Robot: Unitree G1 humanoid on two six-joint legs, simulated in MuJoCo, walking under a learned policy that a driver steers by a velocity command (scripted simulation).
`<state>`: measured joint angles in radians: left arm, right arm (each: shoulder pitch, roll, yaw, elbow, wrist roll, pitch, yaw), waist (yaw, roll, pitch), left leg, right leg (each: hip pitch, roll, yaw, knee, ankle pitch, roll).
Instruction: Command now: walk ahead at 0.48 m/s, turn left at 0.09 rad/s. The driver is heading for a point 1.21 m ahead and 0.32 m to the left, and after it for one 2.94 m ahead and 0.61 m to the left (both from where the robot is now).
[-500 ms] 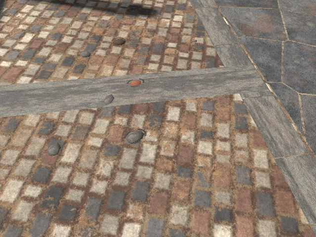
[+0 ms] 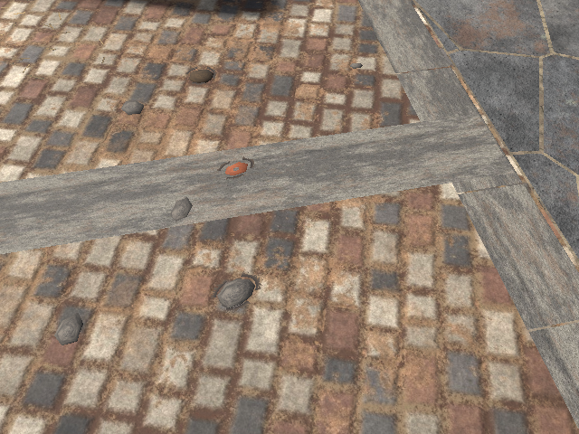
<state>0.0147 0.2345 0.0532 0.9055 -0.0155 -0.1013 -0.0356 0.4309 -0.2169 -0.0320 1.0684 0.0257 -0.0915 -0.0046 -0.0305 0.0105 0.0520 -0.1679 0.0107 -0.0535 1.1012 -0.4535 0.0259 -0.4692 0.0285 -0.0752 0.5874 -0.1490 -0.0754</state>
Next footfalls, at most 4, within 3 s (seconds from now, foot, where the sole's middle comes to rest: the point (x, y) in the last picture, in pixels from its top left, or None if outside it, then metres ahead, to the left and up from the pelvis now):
0.48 left None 0.43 0.17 -0.76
0.96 right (261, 303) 0.77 0.08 -0.76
1.48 left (127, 265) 0.90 0.44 -0.76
2.00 right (194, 168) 1.25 0.29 -0.76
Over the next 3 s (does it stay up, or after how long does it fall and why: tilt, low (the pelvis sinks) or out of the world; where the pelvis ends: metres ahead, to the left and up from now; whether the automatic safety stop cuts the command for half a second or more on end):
stays up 1.42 0.34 0.01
